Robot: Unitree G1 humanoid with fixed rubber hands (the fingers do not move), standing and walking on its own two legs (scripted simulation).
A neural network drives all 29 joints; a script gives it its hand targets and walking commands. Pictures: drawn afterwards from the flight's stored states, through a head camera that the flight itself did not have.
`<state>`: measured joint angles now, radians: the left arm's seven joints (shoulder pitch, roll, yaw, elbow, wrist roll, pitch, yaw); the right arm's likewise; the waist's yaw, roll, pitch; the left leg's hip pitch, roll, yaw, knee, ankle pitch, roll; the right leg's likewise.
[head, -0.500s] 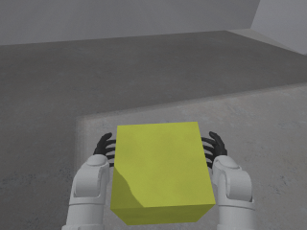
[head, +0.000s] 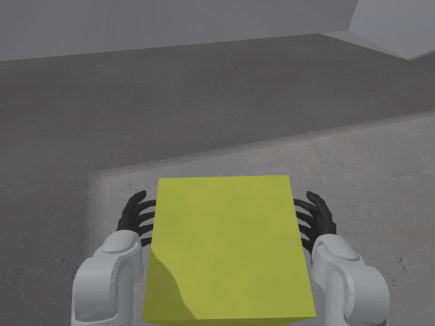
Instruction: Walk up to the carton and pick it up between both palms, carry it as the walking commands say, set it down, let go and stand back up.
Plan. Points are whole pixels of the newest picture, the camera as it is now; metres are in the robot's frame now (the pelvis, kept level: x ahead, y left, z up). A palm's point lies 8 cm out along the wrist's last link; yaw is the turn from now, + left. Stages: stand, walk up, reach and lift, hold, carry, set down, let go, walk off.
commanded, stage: carry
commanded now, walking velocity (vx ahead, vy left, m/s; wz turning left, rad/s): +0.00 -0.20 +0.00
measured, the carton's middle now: (225, 259) +0.24 +0.00 +0.02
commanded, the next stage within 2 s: none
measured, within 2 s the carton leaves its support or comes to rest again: neither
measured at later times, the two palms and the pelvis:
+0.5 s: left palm (159, 246) +0.23 +0.10 +0.09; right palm (341, 236) +0.25 -0.19 +0.10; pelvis +0.01 -0.06 +0.01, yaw +1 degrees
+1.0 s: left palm (254, 261) +0.21 -0.05 +0.09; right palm out of the picture +0.22 -0.35 +0.10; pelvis -0.03 -0.20 +0.00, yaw +1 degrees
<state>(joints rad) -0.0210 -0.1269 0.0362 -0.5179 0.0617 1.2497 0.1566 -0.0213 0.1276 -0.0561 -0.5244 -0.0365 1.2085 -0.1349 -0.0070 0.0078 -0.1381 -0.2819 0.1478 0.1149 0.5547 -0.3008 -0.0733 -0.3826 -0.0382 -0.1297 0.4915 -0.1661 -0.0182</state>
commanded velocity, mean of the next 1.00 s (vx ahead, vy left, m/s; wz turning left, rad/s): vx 0.00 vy -0.20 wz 0.00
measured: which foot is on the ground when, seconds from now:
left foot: down 0.00-0.00, up 0.02-0.34, down 0.36-0.72, up 0.74-1.00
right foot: down 0.00-0.36, up 0.38-0.70, down 0.72-1.00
